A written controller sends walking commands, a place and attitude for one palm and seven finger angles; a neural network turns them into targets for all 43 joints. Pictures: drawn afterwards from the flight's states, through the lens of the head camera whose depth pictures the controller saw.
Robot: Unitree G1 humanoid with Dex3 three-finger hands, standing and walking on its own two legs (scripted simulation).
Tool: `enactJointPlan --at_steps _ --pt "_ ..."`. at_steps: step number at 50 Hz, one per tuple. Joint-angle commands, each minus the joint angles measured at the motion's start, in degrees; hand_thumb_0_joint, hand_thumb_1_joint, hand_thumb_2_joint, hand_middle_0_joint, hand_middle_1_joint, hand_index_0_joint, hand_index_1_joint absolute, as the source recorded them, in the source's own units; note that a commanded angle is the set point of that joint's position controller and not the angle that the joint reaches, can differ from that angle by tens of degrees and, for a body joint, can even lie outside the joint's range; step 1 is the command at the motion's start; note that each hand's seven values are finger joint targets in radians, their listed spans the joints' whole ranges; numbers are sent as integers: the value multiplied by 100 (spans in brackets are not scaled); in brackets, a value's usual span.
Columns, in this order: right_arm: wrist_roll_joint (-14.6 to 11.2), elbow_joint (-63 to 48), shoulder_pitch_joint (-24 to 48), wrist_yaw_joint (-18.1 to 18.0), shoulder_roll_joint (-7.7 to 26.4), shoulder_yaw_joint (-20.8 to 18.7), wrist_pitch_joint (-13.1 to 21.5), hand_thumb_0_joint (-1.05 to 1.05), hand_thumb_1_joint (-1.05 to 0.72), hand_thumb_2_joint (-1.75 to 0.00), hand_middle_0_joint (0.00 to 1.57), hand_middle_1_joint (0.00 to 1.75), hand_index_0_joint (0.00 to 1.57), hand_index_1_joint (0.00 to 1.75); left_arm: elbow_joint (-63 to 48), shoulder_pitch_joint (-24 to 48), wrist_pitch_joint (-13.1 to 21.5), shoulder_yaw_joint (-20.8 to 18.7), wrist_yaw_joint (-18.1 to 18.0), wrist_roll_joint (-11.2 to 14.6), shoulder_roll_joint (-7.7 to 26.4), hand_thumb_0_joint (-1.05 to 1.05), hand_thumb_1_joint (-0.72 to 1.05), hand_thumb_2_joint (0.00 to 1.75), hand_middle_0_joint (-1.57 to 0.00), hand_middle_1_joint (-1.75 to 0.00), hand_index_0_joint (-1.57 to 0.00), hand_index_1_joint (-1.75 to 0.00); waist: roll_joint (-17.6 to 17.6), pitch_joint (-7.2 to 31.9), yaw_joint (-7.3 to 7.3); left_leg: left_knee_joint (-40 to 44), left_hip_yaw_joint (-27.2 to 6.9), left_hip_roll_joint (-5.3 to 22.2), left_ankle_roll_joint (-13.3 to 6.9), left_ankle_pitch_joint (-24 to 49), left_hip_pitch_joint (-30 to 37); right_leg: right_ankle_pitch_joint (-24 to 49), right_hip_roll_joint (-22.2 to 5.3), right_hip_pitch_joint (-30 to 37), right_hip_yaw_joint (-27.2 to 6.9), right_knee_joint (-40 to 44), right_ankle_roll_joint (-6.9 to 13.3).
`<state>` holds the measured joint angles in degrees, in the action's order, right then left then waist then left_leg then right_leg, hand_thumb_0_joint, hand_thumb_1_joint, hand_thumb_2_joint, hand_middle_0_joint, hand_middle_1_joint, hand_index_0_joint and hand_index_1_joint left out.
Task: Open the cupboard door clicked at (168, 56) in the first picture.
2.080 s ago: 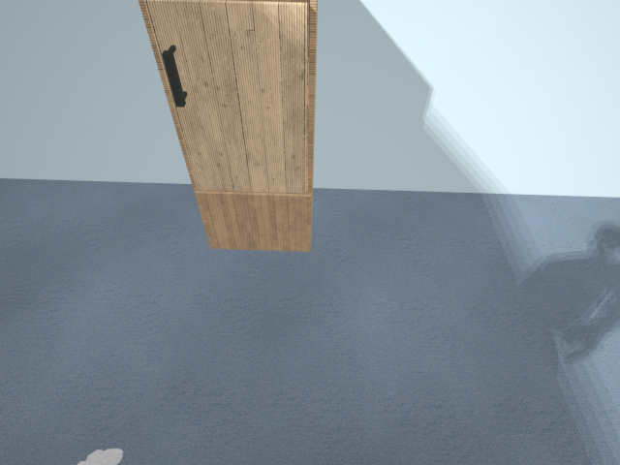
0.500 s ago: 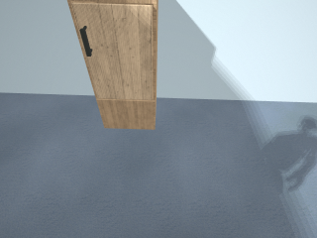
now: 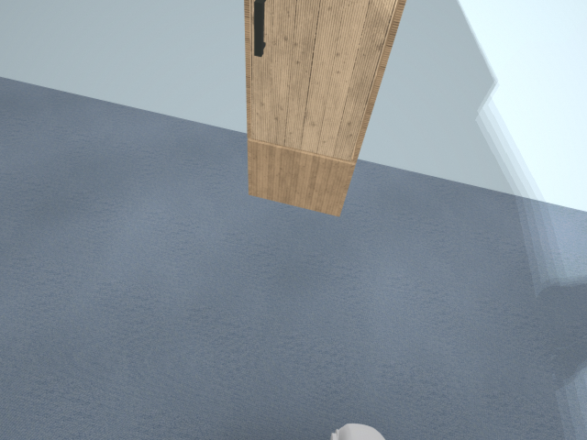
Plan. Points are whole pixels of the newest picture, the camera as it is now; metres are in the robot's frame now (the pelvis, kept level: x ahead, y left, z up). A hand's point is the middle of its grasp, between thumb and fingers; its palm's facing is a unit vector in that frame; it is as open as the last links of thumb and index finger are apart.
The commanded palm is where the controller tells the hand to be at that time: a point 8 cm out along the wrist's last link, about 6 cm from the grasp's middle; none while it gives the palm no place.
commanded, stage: walk to a spot facing it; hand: left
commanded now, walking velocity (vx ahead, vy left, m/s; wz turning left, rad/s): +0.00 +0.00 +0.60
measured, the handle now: (261, 26) +1.10 +0.13 +0.01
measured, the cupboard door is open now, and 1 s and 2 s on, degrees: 0 0 0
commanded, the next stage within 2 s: turn to face it in 0.80 s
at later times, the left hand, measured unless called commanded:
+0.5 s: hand out of the picture +0.07 +0.19 -0.14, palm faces +0.31 -0.91 -0.27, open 7.4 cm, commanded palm none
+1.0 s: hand out of the picture +0.03 +0.22 -0.18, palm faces +0.63 -0.74 -0.23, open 7.4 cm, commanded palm none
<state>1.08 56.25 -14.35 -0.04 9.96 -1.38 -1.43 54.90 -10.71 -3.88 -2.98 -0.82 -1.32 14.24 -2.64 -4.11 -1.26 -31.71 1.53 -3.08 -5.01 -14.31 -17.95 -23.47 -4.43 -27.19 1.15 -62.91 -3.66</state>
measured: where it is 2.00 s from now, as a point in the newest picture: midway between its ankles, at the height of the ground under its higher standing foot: (216, 410)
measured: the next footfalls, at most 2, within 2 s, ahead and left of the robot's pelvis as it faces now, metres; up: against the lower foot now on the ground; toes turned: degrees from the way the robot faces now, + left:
right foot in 0.42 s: +0.09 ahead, -0.14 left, +0.00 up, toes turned +14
left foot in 0.86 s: +0.22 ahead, +0.19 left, +0.00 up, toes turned +40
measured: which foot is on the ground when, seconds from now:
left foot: down 0.00-0.42, up 0.44-0.84, down 0.86-1.00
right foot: up 0.00-0.40, down 0.42-0.84, up 0.86-1.00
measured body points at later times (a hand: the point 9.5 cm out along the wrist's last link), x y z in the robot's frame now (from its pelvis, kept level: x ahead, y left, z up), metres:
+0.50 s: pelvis +0.05 -0.03 +0.00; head +0.05 -0.05 +0.45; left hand +0.05 +0.24 -0.12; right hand +0.13 -0.29 -0.15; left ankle +0.03 +0.07 -0.69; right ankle +0.05 -0.15 -0.73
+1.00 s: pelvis +0.18 +0.10 -0.01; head +0.21 +0.13 +0.44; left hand -0.01 +0.26 -0.16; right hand +0.45 -0.01 -0.14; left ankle +0.19 +0.17 -0.73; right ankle +0.21 -0.07 -0.63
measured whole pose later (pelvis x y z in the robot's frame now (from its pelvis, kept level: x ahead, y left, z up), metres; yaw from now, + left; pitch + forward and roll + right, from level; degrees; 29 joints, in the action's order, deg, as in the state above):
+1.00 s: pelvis +0.18 +0.10 -0.01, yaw +35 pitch -1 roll +0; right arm 0.9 51.9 -3.9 0.2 12.2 -1.3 2.5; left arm 58.9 -22.1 0.1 -3.0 -0.5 -1.4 12.4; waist -1.7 -6.6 3.9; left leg -35.4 7.9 -2.7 -5.6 -15.5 -19.4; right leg -23.5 -9.5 -26.4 2.7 -74.9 -3.9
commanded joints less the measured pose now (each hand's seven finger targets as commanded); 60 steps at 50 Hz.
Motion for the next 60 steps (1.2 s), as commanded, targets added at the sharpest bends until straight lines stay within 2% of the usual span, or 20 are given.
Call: enactJointPlan --at_steps 1,6,11,18,19,20,21,22,24,28,36,40,41,42,43,44,46,48,51,60 --pt "-16 -376 -215 -130 1291 -396 161 0 -90 -90 20 30 20 30 -454 108 201 -178 -24 36 467 0 90 90 -20 -30 -20 -30 711 730 -44 1437 -2072 1501 -490 1492 1116 167 -42 -487 -201 142 -105" --pt "21 -309 -527 -95 1287 -452 153 0 -90 -90 20 30 20 30 -521 266 251 -193 48 0 421 0 90 90 -20 -30 -20 -30 930 633 -214 1840 -2674 1388 -501 -939 1212 32 96 -541 -147 845 -103" --pt "43 -299 -632 -71 1359 -497 185 0 -90 -90 20 30 20 30 -662 393 347 -191 109 -8 428 0 90 90 -20 -30 -20 -30 1044 400 -247 1971 -3254 1313 -616 -1735 967 -138 238 -408 -153 1516 -29" --pt "35 -484 -46 -27 1401 -505 150 0 -90 -90 20 30 20 30 -598 -458 447 -199 103 30 432 0 90 90 -20 -30 -20 -30 1122 323 234 1590 -3080 829 -418 -1646 -431 234 569 1736 29 3177 154" --pt "4 -552 178 -12 1306 -494 150 0 -90 -90 20 30 20 30 -494 -862 493 -234 79 17 513 0 90 90 -20 -30 -20 -30 873 285 492 1089 -2795 615 -238 -1792 -1189 524 423 2686 -57 3963 232" --pt "-54 -635 150 13 958 -428 152 0 -90 -90 20 30 20 30 -481 -1163 556 -303 17 -53 919 0 90 90 -20 -30 -20 -30 -185 322 627 -271 -2010 199 105 -1984 -2588 -443 -682 3871 -1231 4757 548" --pt "-22 -828 54 21 691 -349 204 0 -90 -90 20 30 20 30 -547 -1253 578 -322 -56 -59 1288 0 90 90 -20 -30 -20 -30 -1437 297 610 -1931 -745 -341 511 -1730 -3456 -1844 -2334 3977 -3232 5625 1007" --pt "110 -891 287 56 1035 -437 224 0 -90 -90 20 30 20 30 -564 -1139 577 -309 -60 39 1295 0 90 90 -20 -30 -20 -30 -649 111 491 -2590 -845 137 489 -1420 -3154 -1907 -2514 3042 -3014 5745 1122" --pt "115 -761 335 215 999 -476 124 0 -90 -90 20 30 20 30 -557 -718 699 -222 -21 23 973 0 90 90 -20 -30 -20 -30 -650 -387 240 -3325 -604 460 549 -572 -2765 -1850 -1955 1843 -2204 5953 853" --pt "75 -613 269 332 718 -392 61 0 -90 -90 20 30 20 30 -243 -990 848 -42 -18 17 408 0 90 90 -20 -30 -20 -30 -480 -357 67 -3511 -149 612 677 345 -2619 1332 -1221 2278 -64 5357 637" --pt "42 -1026 1757 451 428 -146 88 0 -90 -90 20 30 20 30 179 -1937 830 -38 -88 -53 545 0 90 90 -20 -30 -20 -30 -668 -565 485 -1490 664 561 491 396 -2039 4111 -1268 2722 1012 4843 619" --pt "80 -782 677 311 737 -214 214 0 -90 -90 20 30 20 30 138 -1821 809 -149 -56 -28 1018 0 90 90 -20 -30 -20 -30 -908 414 -50 -551 1231 -140 110 -73 -2 6698 -1432 2919 1480 2930 505" --pt "104 -609 -98 253 1046 -308 230 0 -90 -90 20 30 20 30 97 -1672 800 -149 -42 0 1001 0 90 90 -20 -30 -20 -30 -655 913 -472 79 919 -9 -6 354 1172 6067 -1416 2421 1533 1573 318" --pt "141 -458 -855 170 1642 -463 237 0 -90 -90 20 30 20 30 -82 -1681 808 -142 53 63 893 0 90 90 -20 -30 -20 -30 36 1676 -798 146 -214 977 -411 1237 3004 3244 -964 985 1418 -214 106" --pt "80 -398 -1167 107 2314 -631 275 0 -90 -90 20 30 20 30 -371 -1557 816 -123 113 142 487 0 90 90 -20 -30 -20 -30 1224 2119 -765 288 -2777 2704 -1230 3398 3851 -1039 -142 -802 862 -1920 -75" --pt "-79 -371 -1188 83 2303 -623 300 0 -90 -90 20 30 20 30 -513 -1190 742 -135 50 141 581 0 90 90 -20 -30 -20 -30 487 2203 -742 581 -2796 3029 -1416 3519 3708 -855 -301 -1192 155 -2287 11" --pt "-74 -575 -306 -48 1677 -459 418 0 -90 -90 20 30 20 30 -293 -1048 677 -99 18 95 407 0 90 90 -20 -30 -20 -30 287 1479 -365 912 -1772 2536 -907 2858 2237 -163 -608 -1052 -89 -1973 -20" --pt "-34 -556 300 -73 1047 -230 513 0 -90 -90 20 30 20 30 103 -1529 522 -47 32 -21 83 0 90 90 -20 -30 -20 -30 477 593 126 1233 -789 1964 -554 3252 771 206 -657 -356 -7 -1279 -34" --pt "-56 -359 427 -106 779 -118 543 0 -90 -90 20 30 20 30 409 -2006 350 31 -11 -12 -162 0 90 90 -20 -30 -20 -30 734 539 420 1422 -163 1660 -398 3493 311 582 -453 225 36 -531 -19" --pt "7 -189 139 -196 799 -248 375 0 -90 -90 20 30 20 30 -122 -574 146 -113 69 -15 -79 0 90 90 -20 -30 -20 -30 831 -179 127 1327 196 2015 -481 2810 754 751 -124 -16 170 1232 60"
